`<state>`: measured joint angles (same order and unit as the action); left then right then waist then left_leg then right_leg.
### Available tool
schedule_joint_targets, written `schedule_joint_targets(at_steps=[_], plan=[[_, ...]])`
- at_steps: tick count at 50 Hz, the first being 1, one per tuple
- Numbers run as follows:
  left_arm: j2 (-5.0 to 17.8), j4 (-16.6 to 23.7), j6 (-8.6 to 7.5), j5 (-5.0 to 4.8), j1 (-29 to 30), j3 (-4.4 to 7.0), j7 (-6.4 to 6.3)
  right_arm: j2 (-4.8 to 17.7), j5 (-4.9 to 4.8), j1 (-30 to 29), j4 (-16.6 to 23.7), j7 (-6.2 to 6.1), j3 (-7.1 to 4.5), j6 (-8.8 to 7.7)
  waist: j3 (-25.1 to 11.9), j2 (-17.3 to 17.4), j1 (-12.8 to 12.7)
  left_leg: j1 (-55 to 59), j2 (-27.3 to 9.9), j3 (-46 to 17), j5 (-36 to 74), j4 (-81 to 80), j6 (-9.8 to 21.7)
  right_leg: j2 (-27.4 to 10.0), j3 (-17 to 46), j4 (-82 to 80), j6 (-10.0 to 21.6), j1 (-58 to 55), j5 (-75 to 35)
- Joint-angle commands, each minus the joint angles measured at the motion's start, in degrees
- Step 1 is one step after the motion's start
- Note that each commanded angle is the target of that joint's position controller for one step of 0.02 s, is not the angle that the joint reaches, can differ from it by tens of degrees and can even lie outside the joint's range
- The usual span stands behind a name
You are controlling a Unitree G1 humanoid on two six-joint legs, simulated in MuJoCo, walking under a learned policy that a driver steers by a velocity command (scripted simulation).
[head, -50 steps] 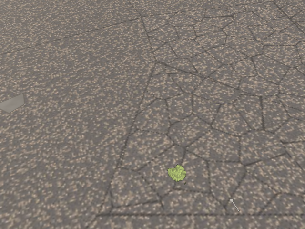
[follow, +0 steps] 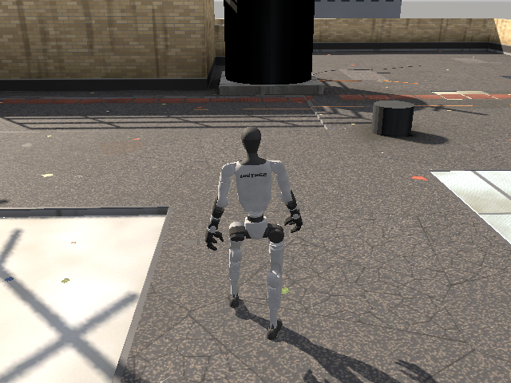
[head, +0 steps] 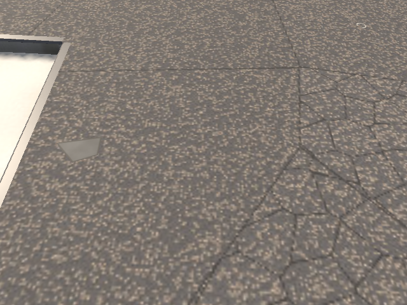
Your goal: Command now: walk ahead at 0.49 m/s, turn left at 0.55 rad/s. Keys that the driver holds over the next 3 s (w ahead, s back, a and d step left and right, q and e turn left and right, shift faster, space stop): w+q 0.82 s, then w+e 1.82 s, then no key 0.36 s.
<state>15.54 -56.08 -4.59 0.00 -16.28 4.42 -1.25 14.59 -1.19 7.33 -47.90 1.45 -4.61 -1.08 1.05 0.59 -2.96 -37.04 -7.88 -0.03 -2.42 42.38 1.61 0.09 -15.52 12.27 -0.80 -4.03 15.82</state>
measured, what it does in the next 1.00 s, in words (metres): walks ahead, turning left: left foot, then right foot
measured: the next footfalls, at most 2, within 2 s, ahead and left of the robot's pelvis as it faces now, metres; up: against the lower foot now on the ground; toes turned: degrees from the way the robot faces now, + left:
left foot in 0.10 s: +0.22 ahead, +0.14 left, +0.00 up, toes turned +8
right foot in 0.62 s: +0.57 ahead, +0.01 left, +0.00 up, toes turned +24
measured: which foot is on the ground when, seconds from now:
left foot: up 0.00-0.08, down 0.10-0.62, up 0.64-1.00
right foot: down 0.00-0.12, up 0.14-0.60, down 0.62-1.00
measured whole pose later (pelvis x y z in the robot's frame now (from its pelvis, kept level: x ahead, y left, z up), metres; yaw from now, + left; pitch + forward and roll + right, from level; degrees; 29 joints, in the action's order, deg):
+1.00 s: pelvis +0.55 +0.14 +0.01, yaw +31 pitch +2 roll -2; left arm 15.9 -54.1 -4.9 -1.2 -20.0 3.5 1.0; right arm 15.7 -0.8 4.9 -37.0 1.0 -3.2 -2.8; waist 2.0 2.2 -6.1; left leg -36.7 -6.2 -2.7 -3.3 39.1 0.4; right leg 1.0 -6.6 13.4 0.7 0.7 14.6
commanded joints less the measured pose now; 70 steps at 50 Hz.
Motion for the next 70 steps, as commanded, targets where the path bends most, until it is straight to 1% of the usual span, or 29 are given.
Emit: schedule_joint_targets(at_steps=[1, 3, 5, 6, 7, 8, 9, 10, 12, 17, 25, 28, 30, 31, 32, 33, 34, 35, 37, 44, 51, 53, 55, 56, 57, 58, 59, 62, 70], plan=[[10.8, 2.8, 0.55, -0.94, 0.0, 2.47, 0.08, 3.1, -0.13, -7.3, 6.6, 1.28, 0.07, -0.6, 6.1, -2.2, -0.5, -2.1, 0.9, 2.8, -4.9, -4.0, 1.8, -18.4, 4.5, -2.8, 9.1, 0.4, -14.7], [12.3, 3.4, 1.3, -1.47, 1.4, 2.95, 0.19, 5.3, -0.13, -3.7, 7.1, 1.51, -0.9, -0.38, 2.6, -4.4, 2.5, 5.3, 4.8, 6.2, -10.4, -5.0, 4.0, -18.3, 2.5, 6.1, 7.8, -1.1, -34.6], [11.0, 4.3, 2.07, -1.46, 2.7, 2.28, 0.24, 11.6, -0.7, 14.2, 2.5, 0.69, -4.64, -0.24, -7.5, -2.0, 11.6, 31.2, 11.3, 7.8, -7.4, -9.5, 7.9, -14.0, -0.9, 31.6, 4.0, 7.8, -44.0], [5.6, 6.7, 1.53, 0.7, 1.7, 0.54, 0.24, 18.9, -0.95, 20.0, 1.3, -0.58, -6.68, 0.15, -10.9, 10.3, 11.0, 46.8, -1.4, -15.1, -11.5, -13.3, 13.8, -8.9, -1.1, 53.1, 0.1, 28.0, -14.0], [1.9, 9.4, -0.87, 0.4, 0.9, -0.97, 0.7, 20.6, -0.33, 17.5, 3.7, -0.09, -6.1, -1.1, -19.5, 15.2, 6.7, 57.3, -11.6, -47.5, -22.9, -25.0, 23.2, 1.9, 12.9, 66.6, -1.6, 43.9, 18.6], [7.2, 10.5, -2.75, -2.21, 8.3, 0.12, 1.3, 14.8, 0.19, 17.3, 4.1, 0.6, -4.26, -2.16, -16.8, 6.4, 10.1, 56.7, -11.5, -44.5, -21.5, -29.0, 19.9, -0.9, 19.7, 68.9, 0.0, 50.3, 15.3], [7.4, 11.1, -3.84, -3.14, 10.1, 0.14, 1.54, 12.3, 0.42, 15.5, 3.9, 0.59, -3.55, -2.89, -10.8, 5.6, 8.9, 51.4, -9.8, -35.8, -17.0, -27.9, 17.7, -3.4, 19.0, 66.0, 1.9, 52.5, 10.1], [7.1, 10.0, -4.27, -1.86, 9.6, 0.2, 1.06, 10.5, 0.31, 11.2, 4.7, 0.42, -2.99, -3.13, -7.4, 1.0, 6.4, 43.3, -7.1, -28.7, -11.1, -27.2, 15.6, -6.2, 19.5, 60.9, 2.3, 49.0, 5.6], [8.1, 8.8, -3.04, -0.55, 8.0, 1.07, 0.99, 7.3, 1.05, 5.8, 6.8, -0.17, -1.79, -3.19, -4.8, 2.6, 2.8, 32.8, -3.6, -21.3, -2.4, -29.0, 13.9, -8.5, 20.2, 53.7, 1.9, 40.9, 0.7], [5.4, 11.1, -1.1, 0.7, 14.5, 0.58, 0.87, 10.2, 0.29, 9.9, 6.2, -2.05, -2.4, -3.6, -1.3, 1.2, 3.6, 28.1, -0.9, -15.4, 5.7, -31.3, 13.7, -5.6, 18.6, 36.8, -2.2, 41.7, -10.3], [5.7, 15.1, -2.5, -0.46, 24.3, -0.13, 2.61, 10.0, -0.19, 14.4, 4.1, -2.76, -2.51, -2.74, 1.2, 4.9, 7.0, 29.1, -0.3, -17.6, -3.3, -27.1, 9.6, -1.4, 19.6, 15.6, -1.1, 35.1, -22.4], [7.8, 14.7, -3.36, -0.55, 21.1, 0.5, 3.02, 10.1, 0.06, 14.0, 4.3, -3.37, -2.69, -1.87, 0.3, 6.8, 5.1, 33.1, -2.1, -21.5, 1.6, -21.6, 8.8, -1.1, 19.8, 14.3, 0.6, 31.6, -15.0], [10.5, 12.0, -4.0, 0.08, 10.4, 1.95, 2.62, 8.1, 0.34, 12.3, 5.6, -3.12, -1.86, -1.49, -6.2, 6.6, -0.3, 31.1, 2.5, -19.9, 9.6, -10.0, 6.3, -1.4, 18.8, 12.4, 3.6, 15.7, -13.9], [13.5, 11.1, -3.92, 0.83, 1.0, 2.65, 2.2, 5.4, 1.35, 12.5, 7.1, -2.85, -0.64, -1.48, -15.5, 0.9, -3.8, 23.0, 6.5, -15.5, 0.6, 5.9, 4.2, -10.7, 27.9, 14.5, 6.7, -0.6, -9.8], [17.5, 9.2, -3.07, 1.19, -3.4, 3.66, 2.35, 1.0, -0.59, 22.0, 8.5, -2.59, 0.52, -2.19, -21.9, -20.7, 1.1, 0.8, 14.5, -9.9, -31.1, 24.9, 0.0, -23.7, 56.4, 8.3, 16.4, -19.2, 2.0], [11.6, 10.0, -2.88, -0.34, -1.8, 2.33, 2.68, 7.4, -1.63, 21.8, 6.9, -2.91, -0.29, -2.25, -18.6, -15.2, -0.2, -6.3, 9.7, -11.7, -30.9, 32.7, -0.2, -24.1, 61.2, 5.0, 15.6, -17.5, 14.4], [7.7, 11.1, -2.5, -0.59, 1.3, 1.3, 2.4, 10.9, -1.28, 15.0, 7.7, -2.9, -1.22, -2.03, -10.8, -9.2, -1.7, -8.1, 7.4, -10.3, -25.5, 33.6, -0.3, -21.5, 50.8, 4.1, 12.8, -9.8, 13.6], [6.8, 11.4, -2.04, 0.03, 4.5, 0.86, 2.26, 10.9, -0.62, 11.4, 8.5, -3.06, -1.35, -1.8, -6.4, -4.9, -0.8, -5.9, 5.1, -8.3, -21.1, 32.2, -0.4, -19.2, 42.9, 3.3, 11.2, -1.8, 6.3], [5.2, 10.6, -1.83, 0.97, 6.5, 0.24, 1.94, 8.9, -0.1, 9.4, 9.7, -2.5, -1.54, -1.55, -2.2, -5.8, 1.3, -1.8, 1.9, -8.2, -16.8, 27.5, -0.1, -15.7, 33.2, 0.8, 10.2, 7.7, -3.9], [8.3, 7.2, -2.47, -0.06, 3.3, 1.02, 2.04, 3.6, 0.29, 4.7, 13.0, -1.8, 0.25, -1.05, -0.2, -3.4, 1.6, -2.7, 0.9, -6.1, -6.9, 11.1, -1.0, -14.6, 20.6, -4.8, 13.2, 9.7, -17.4], [11.5, 4.5, -0.13, -1.93, -3.4, 1.1, 2.04, 3.9, -0.09, -8.6, 16.3, 0.52, 1.13, -3.41, 2.7, -4.6, -1.6, 3.9, 4.5, -0.2, -0.2, -9.9, -1.2, -14.2, 19.5, -1.3, 11.2, 5.9, -21.4], [12.4, 3.9, 0.55, -2.15, -3.6, 1.29, 1.76, 6.1, -0.16, -6.6, 16.1, 0.67, 0.31, -3.83, 1.4, -6.2, 0.9, 9.0, 5.7, -0.3, -2.7, -13.3, 0.0, -15.4, 20.9, 2.4, 10.0, 4.3, -24.8], [11.0, 4.1, 0.74, -2.0, -2.8, 0.64, 1.53, 10.4, 0.62, 6.3, 12.2, -0.11, -2.1, -3.92, -6.9, -5.5, 8.1, 30.4, 6.9, 0.6, -0.4, -15.9, 2.9, -11.2, 17.5, 17.4, 6.9, 9.6, -33.3], [6.8, 6.0, 0.4, -0.29, -2.3, -0.94, 1.59, 15.0, 1.81, 16.6, 10.6, -1.06, -3.48, -3.6, -16.3, 0.9, 12.1, 47.9, -4.7, -10.7, 2.2, -12.8, 6.7, -7.5, 14.9, 35.3, 4.2, 21.5, -17.3], [0.6, 7.1, -0.54, -0.79, -9.1, -2.74, 1.81, 18.3, 2.37, 17.6, 10.3, -1.15, -3.72, -3.05, -24.4, 15.9, 8.1, 61.6, -17.9, -34.6, -6.7, -18.8, 14.8, 0.4, 15.9, 53.2, 1.5, 40.2, 17.3], [7.3, 6.2, -0.91, -2.46, -6.1, -1.01, 1.9, 12.6, 2.07, 17.2, 10.4, -0.95, -2.45, -3.04, -21.7, 10.2, 10.1, 57.5, -16.3, -36.6, -13.9, -22.5, 14.2, -1.9, 21.8, 60.1, 1.6, 45.4, 17.8], [9.2, 7.7, -0.92, -3.29, -1.8, -0.23, 1.91, 10.0, 1.47, 13.8, 10.2, -1.01, -1.52, -3.31, -12.8, 9.2, 9.3, 50.8, -14.2, -27.6, -12.8, -23.8, 12.1, -4.2, 20.9, 61.3, 2.1, 48.9, 13.1], [7.0, 7.5, 0.76, -1.99, -0.6, 0.24, 1.47, 5.2, 1.69, 5.3, 9.5, -0.58, -0.31, -4.42, -3.7, 7.1, 3.9, 33.4, -8.5, -12.7, -5.3, -30.3, 9.4, -8.6, 20.8, 56.0, 1.4, 42.0, 2.5], [2.7, 11.4, 2.84, -1.28, 7.2, -0.58, 2.82, 8.4, 2.0, 5.2, 5.8, -2.24, -1.95, -5.48, 1.7, 2.6, 3.1, 30.2, -7.2, 4.6, 3.5, -35.9, 8.6, -8.3, 19.6, 37.9, 0.0, 42.6, -14.7]])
